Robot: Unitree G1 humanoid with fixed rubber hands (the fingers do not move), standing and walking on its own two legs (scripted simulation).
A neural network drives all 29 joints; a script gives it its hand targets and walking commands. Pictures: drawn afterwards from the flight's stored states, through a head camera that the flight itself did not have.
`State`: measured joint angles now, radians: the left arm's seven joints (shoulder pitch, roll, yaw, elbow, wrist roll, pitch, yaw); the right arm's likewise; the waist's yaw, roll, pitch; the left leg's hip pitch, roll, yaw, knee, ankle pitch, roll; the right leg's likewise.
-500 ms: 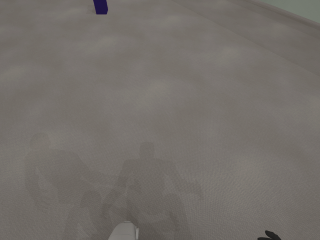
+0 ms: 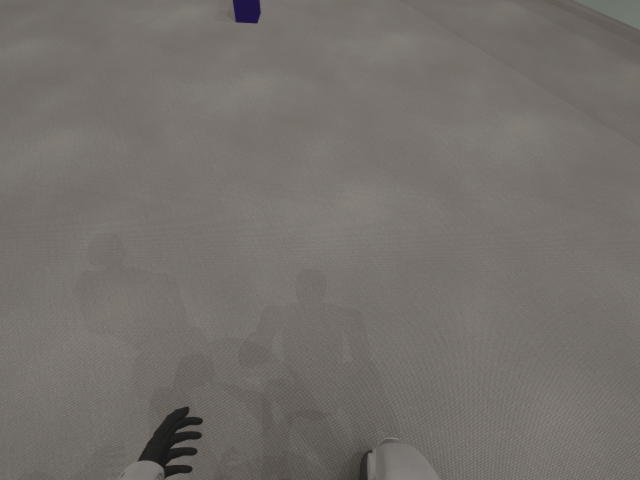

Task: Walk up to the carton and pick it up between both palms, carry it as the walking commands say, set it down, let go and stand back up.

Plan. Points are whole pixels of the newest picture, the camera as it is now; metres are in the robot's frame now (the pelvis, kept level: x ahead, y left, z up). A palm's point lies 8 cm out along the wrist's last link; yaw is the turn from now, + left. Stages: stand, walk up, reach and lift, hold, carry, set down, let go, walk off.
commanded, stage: walk up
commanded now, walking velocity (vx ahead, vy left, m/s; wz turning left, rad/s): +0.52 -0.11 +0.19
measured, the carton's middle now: out of the picture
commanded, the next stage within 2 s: none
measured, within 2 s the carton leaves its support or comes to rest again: neither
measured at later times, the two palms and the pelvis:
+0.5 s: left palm out of the picture +0.14 +0.21 -0.13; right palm (418, 261) +0.48 -0.20 -0.13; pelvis +0.29 +0.00 -0.01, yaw +3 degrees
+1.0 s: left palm (179, 184) +0.69 +0.27 -0.13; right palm (417, 249) +0.51 -0.21 -0.14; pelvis +0.57 +0.03 +0.00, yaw +4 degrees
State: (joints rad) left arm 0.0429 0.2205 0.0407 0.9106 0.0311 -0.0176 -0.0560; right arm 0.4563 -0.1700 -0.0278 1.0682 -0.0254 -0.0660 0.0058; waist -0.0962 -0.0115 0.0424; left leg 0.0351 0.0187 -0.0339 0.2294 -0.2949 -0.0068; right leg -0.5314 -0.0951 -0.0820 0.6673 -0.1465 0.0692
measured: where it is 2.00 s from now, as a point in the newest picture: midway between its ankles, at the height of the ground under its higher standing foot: (278, 228)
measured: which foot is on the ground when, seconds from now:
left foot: down 0.00-0.08, up 0.10-0.52, down 0.54-1.00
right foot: up 0.00-0.06, down 0.08-0.58, up 0.60-1.00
